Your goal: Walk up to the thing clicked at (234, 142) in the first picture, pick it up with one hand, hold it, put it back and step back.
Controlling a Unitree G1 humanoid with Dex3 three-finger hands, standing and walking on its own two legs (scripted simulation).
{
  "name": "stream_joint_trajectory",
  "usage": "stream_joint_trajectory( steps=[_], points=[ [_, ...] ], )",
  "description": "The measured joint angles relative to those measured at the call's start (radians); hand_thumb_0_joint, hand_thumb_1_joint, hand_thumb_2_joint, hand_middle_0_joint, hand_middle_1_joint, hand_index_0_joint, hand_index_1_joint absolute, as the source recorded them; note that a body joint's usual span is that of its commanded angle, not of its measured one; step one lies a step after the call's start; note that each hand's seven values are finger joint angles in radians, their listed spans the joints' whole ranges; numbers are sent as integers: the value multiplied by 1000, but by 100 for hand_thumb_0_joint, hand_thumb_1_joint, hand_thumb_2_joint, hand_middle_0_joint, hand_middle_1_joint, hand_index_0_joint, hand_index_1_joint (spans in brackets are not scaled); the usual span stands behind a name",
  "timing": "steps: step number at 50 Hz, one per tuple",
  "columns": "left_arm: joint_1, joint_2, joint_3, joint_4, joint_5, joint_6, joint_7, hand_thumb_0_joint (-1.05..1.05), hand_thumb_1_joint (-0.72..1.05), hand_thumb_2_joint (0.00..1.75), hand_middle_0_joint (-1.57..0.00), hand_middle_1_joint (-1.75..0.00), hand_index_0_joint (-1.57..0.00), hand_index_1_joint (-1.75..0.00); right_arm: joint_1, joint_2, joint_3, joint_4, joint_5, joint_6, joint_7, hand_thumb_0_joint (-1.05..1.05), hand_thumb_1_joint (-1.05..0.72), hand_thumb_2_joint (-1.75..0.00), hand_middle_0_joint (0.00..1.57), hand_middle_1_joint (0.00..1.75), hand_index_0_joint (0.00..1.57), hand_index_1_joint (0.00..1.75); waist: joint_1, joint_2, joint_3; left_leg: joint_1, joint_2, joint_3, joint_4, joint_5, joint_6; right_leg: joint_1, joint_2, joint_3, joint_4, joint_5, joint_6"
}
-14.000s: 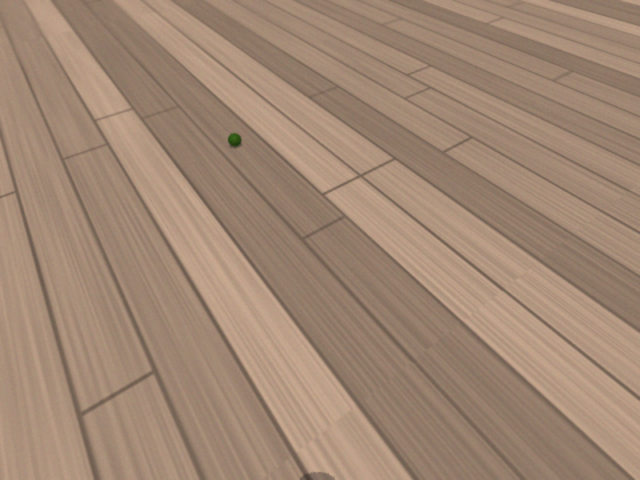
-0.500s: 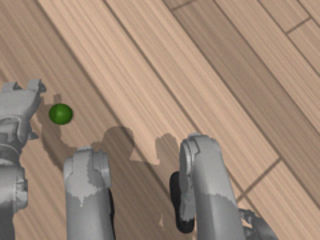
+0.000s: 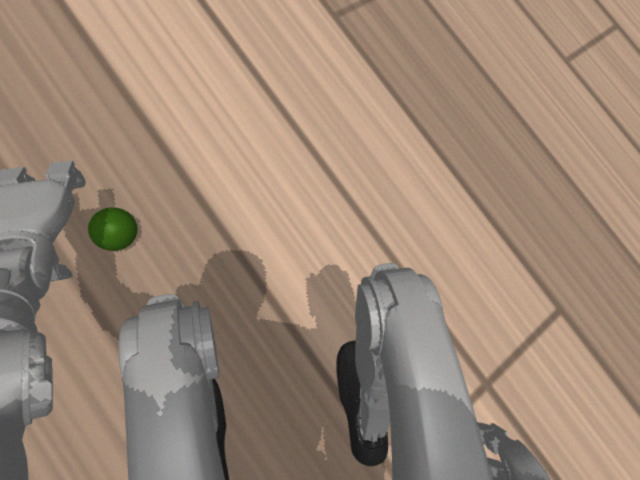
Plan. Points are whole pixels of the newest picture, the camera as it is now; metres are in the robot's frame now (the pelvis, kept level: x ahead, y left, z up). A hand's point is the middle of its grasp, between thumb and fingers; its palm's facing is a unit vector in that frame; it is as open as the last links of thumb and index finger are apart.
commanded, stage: rise first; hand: left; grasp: from above
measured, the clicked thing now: (113, 229) +0.46 +0.27 -0.29
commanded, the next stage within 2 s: approach in 0.06 s
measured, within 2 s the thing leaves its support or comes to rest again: neither
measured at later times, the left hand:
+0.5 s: hand (97, 215) +0.45 +0.26 -0.17, palm faces -0.41 -0.06 -0.91, open 13.8 cm
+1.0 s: hand (94, 241) +0.42 +0.28 -0.22, palm faces -0.52 -0.11 -0.85, open 14.2 cm
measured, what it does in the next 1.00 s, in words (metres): stands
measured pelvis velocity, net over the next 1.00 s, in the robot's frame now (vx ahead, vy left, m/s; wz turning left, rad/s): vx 0.00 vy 0.00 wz -0.03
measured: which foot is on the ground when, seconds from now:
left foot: down 0.00-1.00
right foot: down 0.00-1.00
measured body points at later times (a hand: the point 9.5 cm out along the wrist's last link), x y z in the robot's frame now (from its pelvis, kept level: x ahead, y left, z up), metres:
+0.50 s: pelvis +0.00 +0.00 +0.00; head +0.23 +0.07 +0.38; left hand +0.47 +0.26 -0.12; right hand +0.06 -0.28 -0.10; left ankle +0.08 +0.13 -0.29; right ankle +0.10 -0.14 -0.29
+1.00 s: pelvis +0.00 +0.00 -0.02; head +0.25 +0.07 +0.35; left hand +0.45 +0.28 -0.17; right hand +0.03 -0.28 -0.11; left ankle +0.08 +0.13 -0.29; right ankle +0.10 -0.14 -0.29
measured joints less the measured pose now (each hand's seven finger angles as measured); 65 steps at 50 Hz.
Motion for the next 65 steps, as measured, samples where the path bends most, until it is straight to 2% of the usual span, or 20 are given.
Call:
stream_joint_trajectory(
  steps=[11, 18, 22, 25, 29, 33, 37, 40, 43, 46, 48, 52, 55, 57, 59, 62, 65],
  points=[
    [-7, 6, -1, -2, -3, -15, -16, 0, -41, 92, -24, -88, -22, -90, -5, -7, -1, 0, -2, 3, 2, 0, -91, -90, 20, 30, 20, 30, 8, -1, 1, 7, -1, -5, -2, -7, -3, 7, 0, -5, -4, -6, -2],
    [-36, -17, -71, 19, 1, -12, -4, 0, -45, 95, -20, -91, -18, -93, -8, -7, -3, 7, -6, -4, 1, 0, -91, -89, 20, 30, 20, 30, 7, -12, -4, 4, -2, -1, -1, -4, -3, 4, -1, -1, 0, -5, -2],
    [-92, -41, -102, 69, 19, 1, 28, 0, -47, 97, -18, -93, -15, -95, -13, -8, 9, 5, -13, -18, 3, 0, -90, -89, 20, 30, 20, 30, -15, -16, 1, -1, -3, -3, 1, 2, -4, 0, -1, -2, 1, 1, -3],
    [-126, -51, -87, 110, 38, 24, 64, 0, -49, 99, -16, -94, -14, -96, -16, -9, 20, -3, -21, -28, 7, 0, -90, -89, 20, 30, 20, 30, -42, -13, 7, -5, -1, -8, 5, 3, -4, -4, 3, -6, 1, 6, -3],
    [-154, -49, -42, 148, 49, 65, 95, 0, -50, 100, -15, -95, -13, -97, -6, -14, 35, -16, -30, -36, 19, 0, -90, -89, 20, 30, 20, 30, -76, -3, 18, -13, 3, -13, 12, 3, -3, -14, 8, -10, 3, 12, -2],
    [-147, -41, -9, 158, 29, 102, 93, 0, -51, 102, -13, -96, -11, -98, 14, -22, 47, -22, -32, -41, 35, 0, -90, -89, 20, 30, 20, 30, -91, 10, 30, -18, 8, -14, 18, -1, -2, -23, 14, -9, 7, 14, 0],
    [-99, -33, 22, 104, -8, 115, 63, 0, -53, 103, -12, -98, -10, -99, 41, -23, 44, -19, -23, -39, 47, 0, -90, -89, 20, 30, 20, 30, -79, 19, 39, -16, 12, -12, 21, -8, -3, -27, 18, -6, 12, 12, 1],
    [-79, -19, 14, 99, -37, 106, 30, 0, -54, 103, -11, -98, -9, -100, 48, -20, 42, -11, -23, -36, 49, 0, -90, -89, 20, 30, 20, 30, -64, 20, 44, -14, 11, -10, 22, -9, -3, -28, 17, -5, 16, 10, 2],
    [-76, 7, 9, 122, -51, 75, -6, 0, -55, 103, -10, -99, -8, -101, 44, -20, 41, -9, -29, -42, 50, 0, -90, -89, 20, 30, 20, 30, -55, 13, 58, -15, 5, -13, 28, -7, -4, -26, 13, -7, 24, 8, 0],
    [-77, 24, -28, 132, -53, 26, -20, 0, -56, 104, -9, -99, -7, -101, 38, -23, 42, -8, -35, -47, 48, 0, -91, -89, 20, 30, 20, 30, -46, -2, 73, -19, 0, -22, 41, -6, -9, -25, 12, -12, 33, 7, 0],
    [-83, 30, -48, 148, -38, -16, -7, 0, -56, 103, -9, -99, -7, -101, 28, -27, 49, -5, -43, -50, 49, 0, -91, -90, 20, 30, 20, 30, -44, -16, 82, -20, -3, -29, 52, -7, -12, -23, 11, -18, 40, 5, 0],
    [-79, 45, -30, 179, 26, -79, 73, 0, -54, 102, -9, -99, -7, -100, -2, -33, 66, -5, -68, -58, 52, 0, -91, -90, 20, 30, 20, 30, -58, -44, 97, -20, -4, -46, 80, -18, -17, -17, 16, -29, 57, 0, 2],
    [-73, 52, -9, 203, 74, -82, 156, 0, -53, 101, -8, -99, -7, -99, -28, -34, 73, 0, -97, -69, 62, 0, -90, -90, 20, 30, 20, 30, -76, -63, 102, -20, -3, -54, 100, -29, -18, -15, 20, -33, 70, -6, 4],
    [-69, 51, -6, 215, 94, -62, 207, 0, -53, 101, -8, -98, -7, -99, -45, -32, 74, 9, -113, -77, 71, 0, -90, -90, 20, 30, 20, 30, -86, -70, 101, -23, -2, -59, 111, -36, -18, -17, 23, -36, 77, -9, 6],
    [-75, 46, -9, 235, 102, -31, 246, 0, -52, 100, -8, -97, -7, -98, -60, -33, 76, 16, -126, -86, 83, 0, -90, -90, 20, 30, 20, 30, -95, -72, 99, -28, -1, -62, 119, -40, -17, -21, 26, -37, 81, -10, 8],
    [-93, 40, -3, 254, 98, 16, 277, 0, -52, 100, -8, -96, -7, -97, -76, -34, 82, 22, -135, -99, 103, 0, -90, -90, 20, 30, 20, 30, -104, -71, 102, -35, 1, -65, 129, -45, -14, -27, 30, -38, 86, -11, 12],
    [-117, 54, 39, 272, 81, 53, 283, 0, -52, 100, -8, -96, -7, -97, -83, -37, 91, 14, -135, -112, 122, 0, -90, -90, 20, 30, 20, 30, -115, -64, 110, -43, 3, -69, 140, -47, -9, -33, 34, -41, 90, -9, 16]
  ],
)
